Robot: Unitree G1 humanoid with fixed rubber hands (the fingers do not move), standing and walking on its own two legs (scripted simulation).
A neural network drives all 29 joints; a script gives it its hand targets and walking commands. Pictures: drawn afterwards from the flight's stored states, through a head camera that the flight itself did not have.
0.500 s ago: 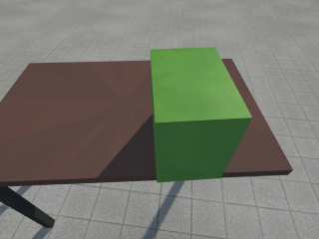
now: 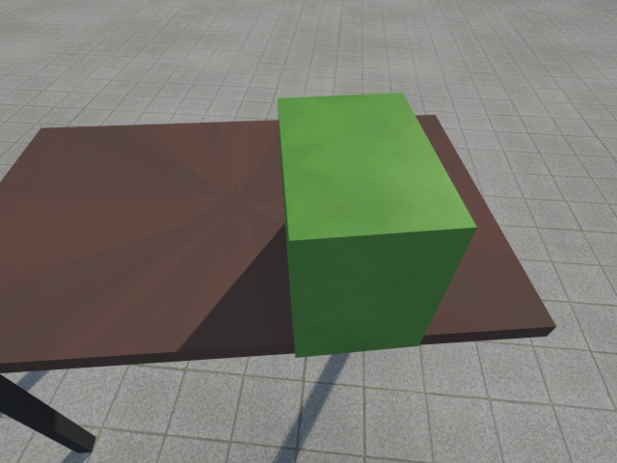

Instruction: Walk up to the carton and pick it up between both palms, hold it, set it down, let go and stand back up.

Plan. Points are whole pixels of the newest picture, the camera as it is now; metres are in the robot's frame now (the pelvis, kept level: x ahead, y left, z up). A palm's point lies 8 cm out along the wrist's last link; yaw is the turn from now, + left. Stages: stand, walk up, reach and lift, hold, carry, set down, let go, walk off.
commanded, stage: walk up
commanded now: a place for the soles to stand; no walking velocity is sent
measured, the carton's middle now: (349, 224) +0.46 -0.04 +0.04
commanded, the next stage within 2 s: reach and lift in 0.08 s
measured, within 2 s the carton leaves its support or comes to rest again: neither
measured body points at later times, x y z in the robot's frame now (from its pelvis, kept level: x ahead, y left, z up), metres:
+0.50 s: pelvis -0.02 -0.01 -0.01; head +0.00 +0.00 +0.44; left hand +0.17 +0.23 -0.10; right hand +0.14 -0.32 -0.08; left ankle +0.01 +0.13 -0.75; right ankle -0.03 -0.12 -0.75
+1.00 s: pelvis -0.01 -0.01 +0.00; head -0.02 -0.01 +0.45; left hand +0.16 +0.22 -0.06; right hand +0.14 -0.29 -0.07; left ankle +0.01 +0.13 -0.75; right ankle -0.03 -0.12 -0.75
